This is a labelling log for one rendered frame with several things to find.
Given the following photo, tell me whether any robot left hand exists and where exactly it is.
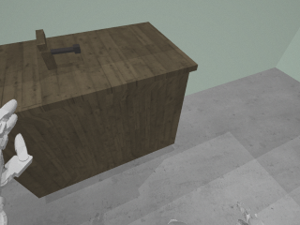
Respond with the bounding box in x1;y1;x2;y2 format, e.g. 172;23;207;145
0;99;33;195

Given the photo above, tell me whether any counter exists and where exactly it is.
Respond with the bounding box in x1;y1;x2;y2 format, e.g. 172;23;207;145
0;22;198;198

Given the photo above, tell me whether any tap lever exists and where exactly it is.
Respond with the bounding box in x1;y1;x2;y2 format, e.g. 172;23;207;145
51;44;81;55

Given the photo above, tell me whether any robot right hand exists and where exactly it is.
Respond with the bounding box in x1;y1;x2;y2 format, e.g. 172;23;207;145
235;202;263;225

